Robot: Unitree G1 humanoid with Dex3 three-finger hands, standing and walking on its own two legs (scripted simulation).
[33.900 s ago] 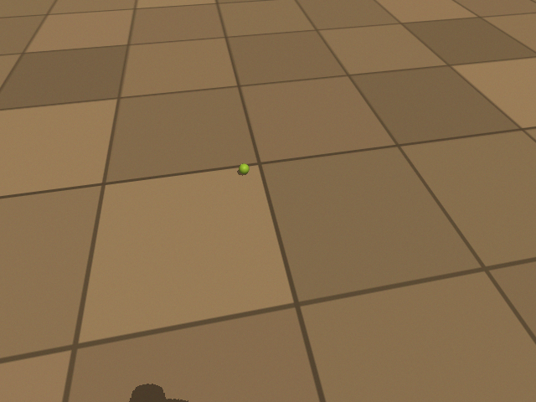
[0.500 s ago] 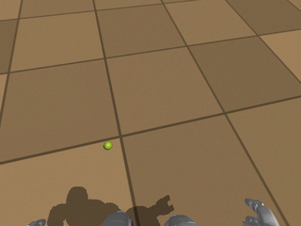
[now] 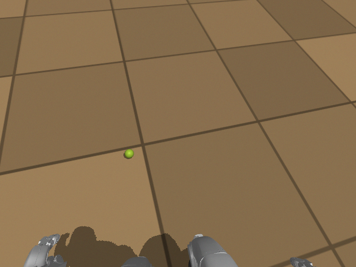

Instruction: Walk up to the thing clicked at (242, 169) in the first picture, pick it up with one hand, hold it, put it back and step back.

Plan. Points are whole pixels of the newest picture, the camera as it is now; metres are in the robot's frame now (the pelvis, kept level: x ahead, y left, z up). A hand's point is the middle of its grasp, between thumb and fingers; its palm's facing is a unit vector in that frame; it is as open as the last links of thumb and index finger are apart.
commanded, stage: step back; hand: left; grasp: from above
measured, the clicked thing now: (129, 153) +0.75 +0.24 -0.73
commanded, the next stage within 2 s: stand in 1.84 s
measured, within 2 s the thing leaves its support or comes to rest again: neither
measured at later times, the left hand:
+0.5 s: hand out of the picture -0.06 +0.23 -0.13, palm faces -0.06 -0.90 -0.43, open 7.4 cm
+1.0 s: hand out of the picture -0.24 +0.22 -0.15, palm faces -0.05 -0.93 -0.37, open 7.4 cm
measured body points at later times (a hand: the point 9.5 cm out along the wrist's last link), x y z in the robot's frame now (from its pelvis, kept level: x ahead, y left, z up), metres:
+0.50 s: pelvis -0.16 -0.03 +0.01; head -0.11 -0.06 +0.45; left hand -0.06 +0.28 -0.10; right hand -0.08 -0.35 -0.12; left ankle -0.18 +0.12 -0.65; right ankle -0.14 -0.15 -0.73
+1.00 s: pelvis -0.30 -0.04 +0.00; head -0.28 -0.04 +0.45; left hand -0.23 +0.27 -0.12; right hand -0.20 -0.36 -0.11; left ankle -0.23 +0.08 -0.71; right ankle -0.33 -0.16 -0.73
